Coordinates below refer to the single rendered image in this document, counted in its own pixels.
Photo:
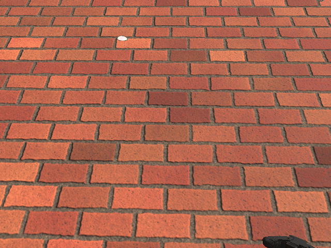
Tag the right robot hand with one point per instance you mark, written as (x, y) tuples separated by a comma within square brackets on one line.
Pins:
[(285, 242)]

